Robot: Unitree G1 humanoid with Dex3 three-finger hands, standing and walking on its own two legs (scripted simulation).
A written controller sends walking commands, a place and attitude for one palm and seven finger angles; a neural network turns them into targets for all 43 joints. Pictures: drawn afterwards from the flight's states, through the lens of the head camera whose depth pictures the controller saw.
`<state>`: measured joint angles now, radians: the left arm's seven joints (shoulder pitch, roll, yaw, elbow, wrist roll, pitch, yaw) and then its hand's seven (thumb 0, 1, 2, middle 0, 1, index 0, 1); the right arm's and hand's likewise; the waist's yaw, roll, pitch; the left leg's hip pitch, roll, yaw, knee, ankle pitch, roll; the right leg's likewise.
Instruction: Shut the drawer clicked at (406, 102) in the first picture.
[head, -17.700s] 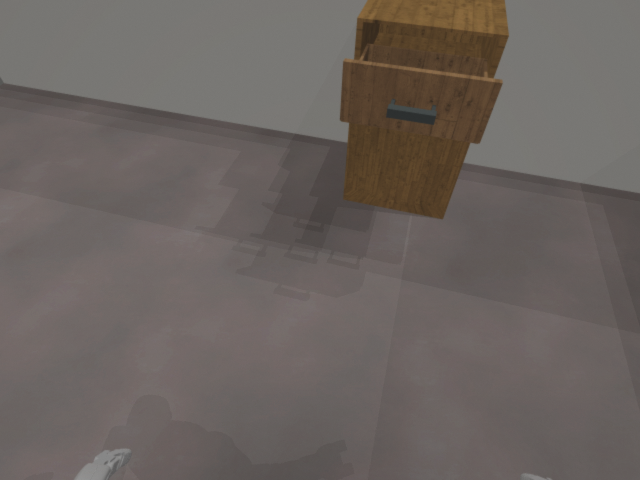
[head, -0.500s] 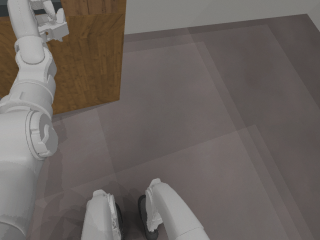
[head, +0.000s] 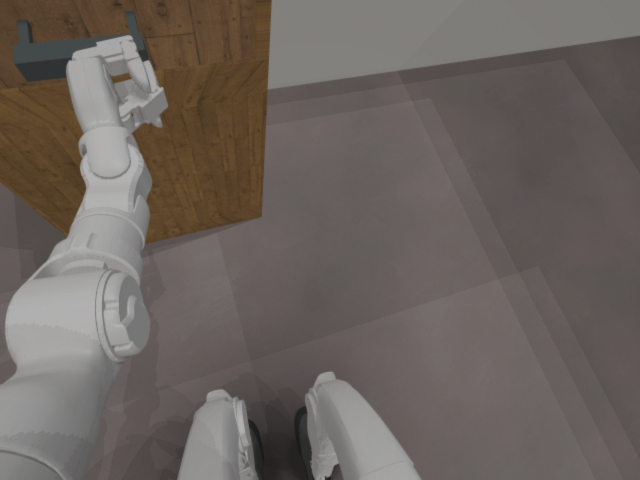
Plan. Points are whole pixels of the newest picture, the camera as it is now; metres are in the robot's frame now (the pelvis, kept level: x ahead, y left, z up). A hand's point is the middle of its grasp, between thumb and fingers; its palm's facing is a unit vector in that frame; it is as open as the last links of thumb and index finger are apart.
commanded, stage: draw the hand back to the body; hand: left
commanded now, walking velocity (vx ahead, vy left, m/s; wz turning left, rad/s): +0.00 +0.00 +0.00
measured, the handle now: (82, 41) +0.64 +0.19 +0.05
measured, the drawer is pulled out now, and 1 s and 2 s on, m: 0.00 0.00 0.00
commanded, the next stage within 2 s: step back with the hand held close in 1.44 s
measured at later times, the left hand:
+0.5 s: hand (35, 154) +0.43 +0.18 +0.14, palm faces +0.18 -0.98 +0.00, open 3.3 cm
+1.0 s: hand out of the picture +0.28 +0.22 +0.23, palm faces +0.26 -0.93 -0.26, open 3.3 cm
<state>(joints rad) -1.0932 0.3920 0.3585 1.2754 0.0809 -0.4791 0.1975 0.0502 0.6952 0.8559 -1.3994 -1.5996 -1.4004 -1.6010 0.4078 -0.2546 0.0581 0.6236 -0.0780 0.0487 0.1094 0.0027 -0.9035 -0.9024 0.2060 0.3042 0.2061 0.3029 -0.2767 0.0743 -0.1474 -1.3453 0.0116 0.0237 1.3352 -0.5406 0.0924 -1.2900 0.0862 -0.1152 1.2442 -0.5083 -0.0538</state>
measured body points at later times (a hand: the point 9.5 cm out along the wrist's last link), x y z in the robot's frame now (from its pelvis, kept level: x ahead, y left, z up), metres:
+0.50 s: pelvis +0.05 -0.01 +0.08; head +0.11 +0.01 +0.53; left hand +0.41 +0.23 +0.14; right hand +0.17 -0.26 -0.02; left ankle +0.03 +0.06 -0.61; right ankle +0.03 -0.09 -0.61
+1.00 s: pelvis +0.05 +0.01 +0.13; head +0.04 -0.01 +0.58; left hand +0.26 +0.27 +0.25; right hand +0.25 -0.18 +0.05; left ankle +0.03 +0.06 -0.61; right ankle +0.03 -0.09 -0.61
